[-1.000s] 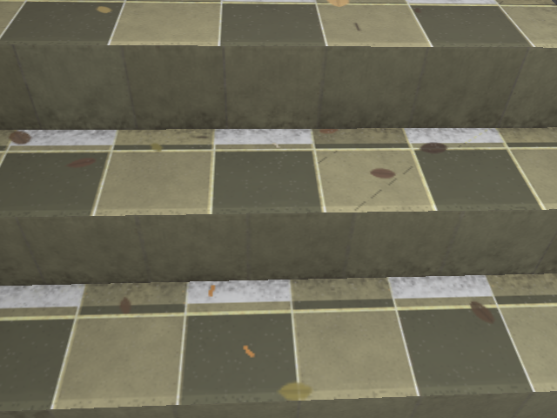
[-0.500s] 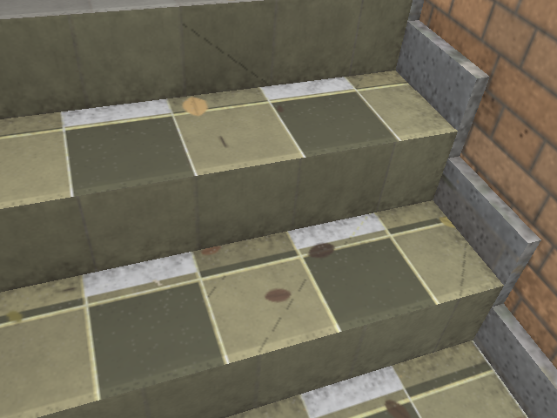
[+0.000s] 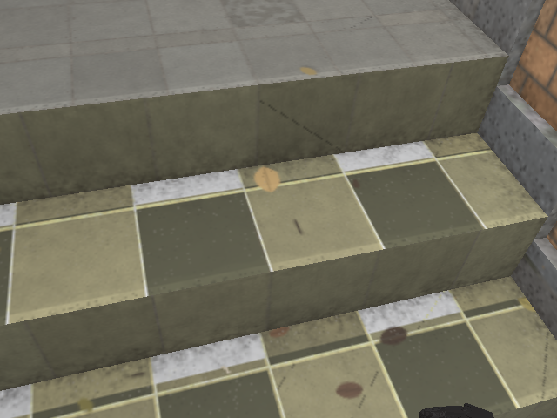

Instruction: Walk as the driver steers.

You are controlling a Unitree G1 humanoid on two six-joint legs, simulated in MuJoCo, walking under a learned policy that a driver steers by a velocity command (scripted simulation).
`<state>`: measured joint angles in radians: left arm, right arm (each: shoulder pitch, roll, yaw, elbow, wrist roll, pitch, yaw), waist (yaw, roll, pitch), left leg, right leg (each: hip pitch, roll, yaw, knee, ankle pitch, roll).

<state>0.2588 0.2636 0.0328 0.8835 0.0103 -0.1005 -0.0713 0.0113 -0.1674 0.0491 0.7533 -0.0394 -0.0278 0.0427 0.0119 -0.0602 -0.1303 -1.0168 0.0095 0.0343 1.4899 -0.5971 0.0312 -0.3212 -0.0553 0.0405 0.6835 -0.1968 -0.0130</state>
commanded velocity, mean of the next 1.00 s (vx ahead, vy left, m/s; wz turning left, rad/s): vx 0.01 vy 0.00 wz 0.41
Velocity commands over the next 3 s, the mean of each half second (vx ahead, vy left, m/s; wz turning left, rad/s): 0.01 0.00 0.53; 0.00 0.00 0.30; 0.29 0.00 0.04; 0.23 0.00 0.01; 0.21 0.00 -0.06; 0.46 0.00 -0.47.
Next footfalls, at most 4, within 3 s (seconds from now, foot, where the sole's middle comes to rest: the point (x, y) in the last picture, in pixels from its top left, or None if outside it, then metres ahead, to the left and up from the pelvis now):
0.42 right None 0.19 -0.12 -0.61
0.82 left None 0.12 0.12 -0.61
1.72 right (286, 398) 0.44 0.00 -0.42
2.12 left None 0.40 0.23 -0.42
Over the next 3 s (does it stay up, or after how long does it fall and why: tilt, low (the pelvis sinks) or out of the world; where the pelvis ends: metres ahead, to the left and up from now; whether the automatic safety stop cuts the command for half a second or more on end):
stays up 0.69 0.11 0.52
